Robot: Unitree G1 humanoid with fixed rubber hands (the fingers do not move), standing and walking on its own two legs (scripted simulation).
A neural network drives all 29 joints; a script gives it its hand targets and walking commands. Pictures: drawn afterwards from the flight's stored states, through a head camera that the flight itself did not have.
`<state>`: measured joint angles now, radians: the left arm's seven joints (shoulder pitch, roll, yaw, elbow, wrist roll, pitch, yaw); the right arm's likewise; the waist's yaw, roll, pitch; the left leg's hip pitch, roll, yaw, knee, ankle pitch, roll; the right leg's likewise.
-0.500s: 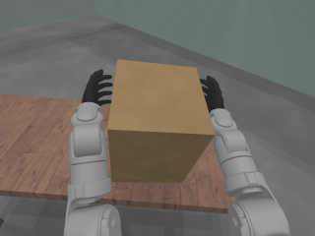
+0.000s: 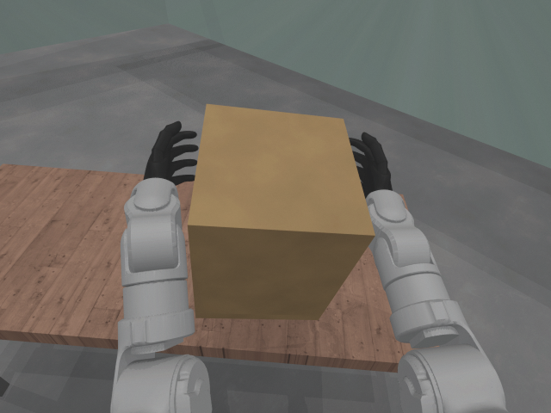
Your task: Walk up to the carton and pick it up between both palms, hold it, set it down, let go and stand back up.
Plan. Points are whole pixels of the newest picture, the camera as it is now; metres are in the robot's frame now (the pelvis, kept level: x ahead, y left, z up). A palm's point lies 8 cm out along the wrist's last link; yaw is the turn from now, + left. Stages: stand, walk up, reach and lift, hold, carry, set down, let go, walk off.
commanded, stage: hold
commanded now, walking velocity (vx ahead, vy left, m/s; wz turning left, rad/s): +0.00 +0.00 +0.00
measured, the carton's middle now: (267, 221) +0.36 +0.01 +0.12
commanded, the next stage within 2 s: none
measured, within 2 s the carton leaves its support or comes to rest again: neither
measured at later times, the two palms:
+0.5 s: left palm (163, 179) +0.35 +0.15 +0.21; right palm (377, 187) +0.36 -0.15 +0.18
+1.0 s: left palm (159, 181) +0.35 +0.15 +0.20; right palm (374, 188) +0.35 -0.14 +0.18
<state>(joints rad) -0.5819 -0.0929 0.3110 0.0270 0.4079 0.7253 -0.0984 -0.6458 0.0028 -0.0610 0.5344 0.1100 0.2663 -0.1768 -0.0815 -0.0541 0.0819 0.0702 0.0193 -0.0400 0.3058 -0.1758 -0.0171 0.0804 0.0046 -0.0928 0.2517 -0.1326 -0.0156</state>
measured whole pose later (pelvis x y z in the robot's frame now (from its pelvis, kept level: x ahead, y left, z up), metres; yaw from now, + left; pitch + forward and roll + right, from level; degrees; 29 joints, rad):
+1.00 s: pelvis +0.00 +0.00 +0.00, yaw +0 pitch -12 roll -1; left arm -0.56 -0.09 0.30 0.00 0.41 0.73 -0.10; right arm -0.64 0.01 -0.06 0.52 0.12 0.27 -0.18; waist -0.09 -0.06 0.08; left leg 0.07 0.02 -0.04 0.32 -0.18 -0.02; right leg 0.08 0.00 -0.09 0.25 -0.13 -0.01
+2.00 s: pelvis +0.00 +0.00 +0.00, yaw +0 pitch -12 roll -1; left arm -0.59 -0.10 0.30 0.02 0.42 0.72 -0.09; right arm -0.65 0.01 -0.08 0.54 0.11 0.25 -0.17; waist -0.08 -0.06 0.09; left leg 0.06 0.02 -0.03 0.31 -0.17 -0.01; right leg 0.08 0.00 -0.09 0.25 -0.12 -0.01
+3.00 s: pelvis +0.00 +0.00 +0.00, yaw +0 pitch -11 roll -1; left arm -0.59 -0.09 0.31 0.04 0.41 0.71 -0.10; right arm -0.66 0.01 -0.08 0.55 0.09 0.25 -0.17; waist -0.09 -0.06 0.08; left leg 0.06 0.02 -0.04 0.30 -0.17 -0.02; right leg 0.07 0.00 -0.10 0.25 -0.13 -0.02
